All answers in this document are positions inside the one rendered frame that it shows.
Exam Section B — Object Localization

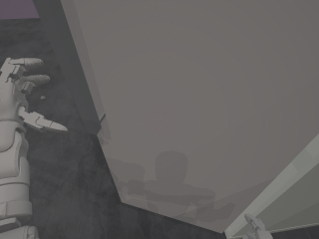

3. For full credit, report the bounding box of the left robot hand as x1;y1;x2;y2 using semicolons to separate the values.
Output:
0;58;69;133

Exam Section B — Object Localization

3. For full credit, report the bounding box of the fridge door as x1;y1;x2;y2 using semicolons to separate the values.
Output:
61;0;319;234

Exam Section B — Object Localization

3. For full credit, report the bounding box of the left robot forearm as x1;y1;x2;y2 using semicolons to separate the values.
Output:
0;120;33;233

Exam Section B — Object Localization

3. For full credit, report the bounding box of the right robot hand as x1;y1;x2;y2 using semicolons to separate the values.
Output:
242;213;273;239

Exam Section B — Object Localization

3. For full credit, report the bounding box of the robot left upper arm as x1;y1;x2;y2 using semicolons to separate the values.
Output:
0;225;39;239

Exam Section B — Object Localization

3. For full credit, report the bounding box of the handle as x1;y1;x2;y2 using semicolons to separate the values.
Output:
32;0;106;135

